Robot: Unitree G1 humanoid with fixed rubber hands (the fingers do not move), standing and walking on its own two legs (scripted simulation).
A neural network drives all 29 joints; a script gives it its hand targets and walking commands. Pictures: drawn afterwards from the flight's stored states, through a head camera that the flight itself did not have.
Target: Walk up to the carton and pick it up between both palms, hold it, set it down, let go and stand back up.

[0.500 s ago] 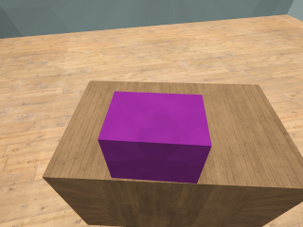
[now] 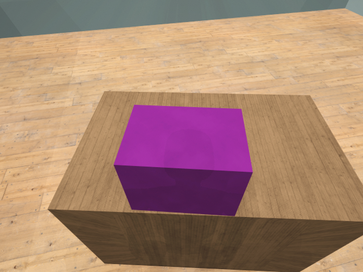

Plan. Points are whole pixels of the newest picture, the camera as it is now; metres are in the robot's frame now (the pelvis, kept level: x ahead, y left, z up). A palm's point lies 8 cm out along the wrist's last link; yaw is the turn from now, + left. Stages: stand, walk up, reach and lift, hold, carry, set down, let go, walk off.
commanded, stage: stand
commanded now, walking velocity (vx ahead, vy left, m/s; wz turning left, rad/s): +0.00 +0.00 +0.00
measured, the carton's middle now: (184, 160) +0.44 +0.02 -0.03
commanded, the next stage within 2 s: none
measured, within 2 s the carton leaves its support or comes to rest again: neither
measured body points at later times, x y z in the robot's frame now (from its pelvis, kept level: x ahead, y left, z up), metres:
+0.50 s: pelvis +0.01 +0.00 +0.00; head +0.02 +0.00 +0.45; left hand -0.01 +0.21 -0.16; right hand -0.02 -0.19 -0.17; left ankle -0.01 +0.15 -0.74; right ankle +0.00 -0.11 -0.74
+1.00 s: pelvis +0.01 +0.01 +0.00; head +0.02 +0.00 +0.45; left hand +0.01 +0.22 -0.16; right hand -0.02 -0.19 -0.17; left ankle -0.01 +0.15 -0.74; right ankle +0.00 -0.11 -0.74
